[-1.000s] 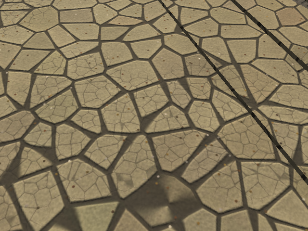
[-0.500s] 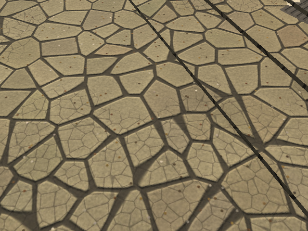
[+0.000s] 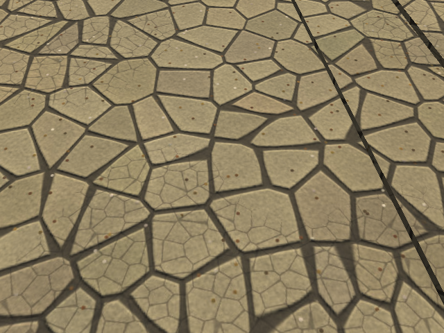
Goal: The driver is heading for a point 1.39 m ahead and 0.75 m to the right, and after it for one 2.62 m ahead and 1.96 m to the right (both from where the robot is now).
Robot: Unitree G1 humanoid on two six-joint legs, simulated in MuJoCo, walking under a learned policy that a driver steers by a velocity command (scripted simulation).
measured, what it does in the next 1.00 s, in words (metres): walks ahead, turning right: right foot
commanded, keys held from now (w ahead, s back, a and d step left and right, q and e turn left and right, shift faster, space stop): w+e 1.00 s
